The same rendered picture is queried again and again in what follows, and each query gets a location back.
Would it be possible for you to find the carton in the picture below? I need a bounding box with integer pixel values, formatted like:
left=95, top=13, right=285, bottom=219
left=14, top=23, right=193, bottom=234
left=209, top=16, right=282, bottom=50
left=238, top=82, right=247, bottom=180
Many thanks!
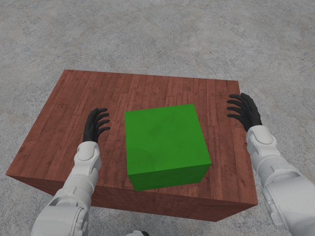
left=125, top=104, right=212, bottom=191

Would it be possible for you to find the right robot forearm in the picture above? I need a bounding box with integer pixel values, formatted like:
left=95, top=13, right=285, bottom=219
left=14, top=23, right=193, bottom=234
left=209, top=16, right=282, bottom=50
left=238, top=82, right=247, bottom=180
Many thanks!
left=246, top=125, right=315, bottom=190

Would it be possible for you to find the right robot upper arm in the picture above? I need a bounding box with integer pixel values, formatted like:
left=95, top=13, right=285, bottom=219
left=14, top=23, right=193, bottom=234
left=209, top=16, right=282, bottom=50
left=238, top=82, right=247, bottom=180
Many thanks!
left=262, top=176, right=315, bottom=236

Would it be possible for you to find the left robot forearm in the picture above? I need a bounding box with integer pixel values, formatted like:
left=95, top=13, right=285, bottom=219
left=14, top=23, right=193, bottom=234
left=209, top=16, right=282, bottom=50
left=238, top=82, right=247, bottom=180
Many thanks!
left=31, top=141, right=102, bottom=236

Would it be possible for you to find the pedestal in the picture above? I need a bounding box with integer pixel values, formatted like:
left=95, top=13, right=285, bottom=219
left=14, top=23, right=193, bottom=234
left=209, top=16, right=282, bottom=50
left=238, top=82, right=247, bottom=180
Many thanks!
left=5, top=69, right=258, bottom=222

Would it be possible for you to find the robot left hand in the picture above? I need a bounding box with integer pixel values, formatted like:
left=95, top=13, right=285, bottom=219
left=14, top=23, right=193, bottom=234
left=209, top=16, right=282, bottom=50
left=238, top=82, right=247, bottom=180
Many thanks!
left=83, top=108, right=110, bottom=143

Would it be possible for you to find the robot right hand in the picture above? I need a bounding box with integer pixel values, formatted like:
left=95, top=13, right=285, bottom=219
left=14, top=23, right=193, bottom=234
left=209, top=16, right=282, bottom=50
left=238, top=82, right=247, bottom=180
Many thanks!
left=227, top=93, right=262, bottom=132

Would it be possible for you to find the left robot upper arm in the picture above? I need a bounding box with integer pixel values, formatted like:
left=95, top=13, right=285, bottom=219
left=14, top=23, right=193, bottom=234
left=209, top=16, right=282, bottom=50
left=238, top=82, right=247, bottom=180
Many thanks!
left=33, top=206, right=89, bottom=236

